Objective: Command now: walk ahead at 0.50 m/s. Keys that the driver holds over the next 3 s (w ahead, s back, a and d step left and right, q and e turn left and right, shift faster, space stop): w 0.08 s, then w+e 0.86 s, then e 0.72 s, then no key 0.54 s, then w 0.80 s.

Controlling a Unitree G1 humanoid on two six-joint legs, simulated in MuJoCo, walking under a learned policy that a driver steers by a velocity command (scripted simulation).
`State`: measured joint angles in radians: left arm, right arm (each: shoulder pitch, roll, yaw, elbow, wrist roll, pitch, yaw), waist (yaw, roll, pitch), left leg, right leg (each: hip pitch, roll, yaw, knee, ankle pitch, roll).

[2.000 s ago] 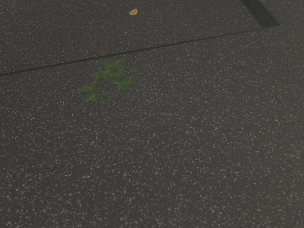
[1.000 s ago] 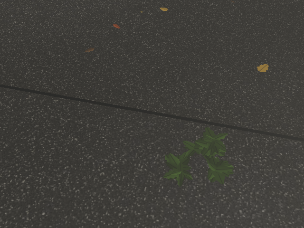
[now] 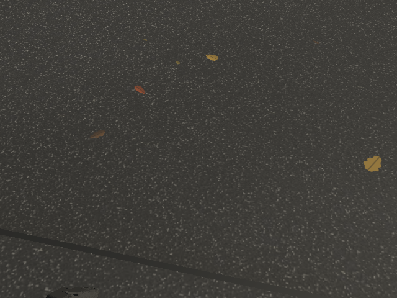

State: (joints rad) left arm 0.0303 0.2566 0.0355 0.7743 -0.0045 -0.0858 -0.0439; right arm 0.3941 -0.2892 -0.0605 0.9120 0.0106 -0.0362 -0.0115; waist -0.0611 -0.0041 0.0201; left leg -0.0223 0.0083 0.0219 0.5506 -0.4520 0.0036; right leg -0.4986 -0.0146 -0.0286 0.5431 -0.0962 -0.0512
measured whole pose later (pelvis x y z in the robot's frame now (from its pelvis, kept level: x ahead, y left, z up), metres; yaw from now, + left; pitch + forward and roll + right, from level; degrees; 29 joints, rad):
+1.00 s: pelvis +0.49 -0.07 -0.01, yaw -28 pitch +1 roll +3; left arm 0.13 0.29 0.11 0.70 -0.03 -0.01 -0.07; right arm 0.37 -0.27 -0.08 0.90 -0.01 -0.09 -0.04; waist -0.09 -0.04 0.02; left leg 0.06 0.07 0.28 0.48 -0.51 -0.08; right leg -0.69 -0.11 0.08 0.70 0.29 -0.03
